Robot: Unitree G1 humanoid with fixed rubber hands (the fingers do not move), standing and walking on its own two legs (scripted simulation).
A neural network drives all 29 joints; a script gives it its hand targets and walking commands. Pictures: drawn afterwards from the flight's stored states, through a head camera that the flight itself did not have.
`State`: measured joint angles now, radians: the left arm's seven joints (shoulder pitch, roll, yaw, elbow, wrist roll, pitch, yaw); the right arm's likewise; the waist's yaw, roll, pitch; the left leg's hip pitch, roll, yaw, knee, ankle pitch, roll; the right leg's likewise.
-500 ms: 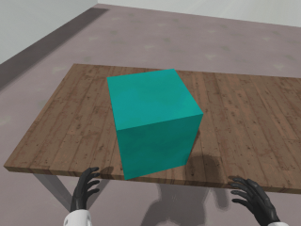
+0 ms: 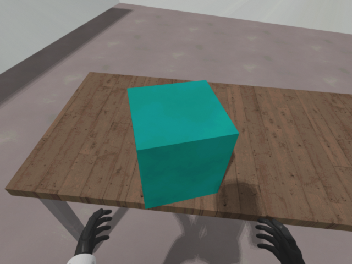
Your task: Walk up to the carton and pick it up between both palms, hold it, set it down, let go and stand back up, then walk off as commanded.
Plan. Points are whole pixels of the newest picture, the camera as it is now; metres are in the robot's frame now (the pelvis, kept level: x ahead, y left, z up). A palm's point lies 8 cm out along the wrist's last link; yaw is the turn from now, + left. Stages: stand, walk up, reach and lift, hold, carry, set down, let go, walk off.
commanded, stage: set down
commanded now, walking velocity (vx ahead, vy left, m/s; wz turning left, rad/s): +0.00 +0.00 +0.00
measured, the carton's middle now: (175, 144) +0.40 +0.03 +0.05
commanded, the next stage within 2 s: let go in 0.94 s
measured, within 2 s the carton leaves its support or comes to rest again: neither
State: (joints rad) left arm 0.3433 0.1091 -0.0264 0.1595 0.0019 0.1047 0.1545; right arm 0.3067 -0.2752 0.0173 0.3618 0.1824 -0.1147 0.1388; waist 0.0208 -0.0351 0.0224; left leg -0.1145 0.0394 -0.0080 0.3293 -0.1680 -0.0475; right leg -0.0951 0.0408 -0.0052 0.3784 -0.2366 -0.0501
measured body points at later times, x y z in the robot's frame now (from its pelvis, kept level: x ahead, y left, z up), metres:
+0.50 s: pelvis -0.01 +0.01 +0.00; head +0.00 +0.03 +0.45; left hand +0.18 +0.23 -0.07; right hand +0.17 -0.21 -0.06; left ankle +0.01 +0.15 -0.75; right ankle -0.02 -0.08 -0.75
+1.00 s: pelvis +0.00 +0.03 +0.00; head +0.01 +0.04 +0.45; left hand +0.18 +0.25 -0.08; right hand +0.17 -0.20 -0.08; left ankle +0.01 +0.15 -0.75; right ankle -0.02 -0.08 -0.75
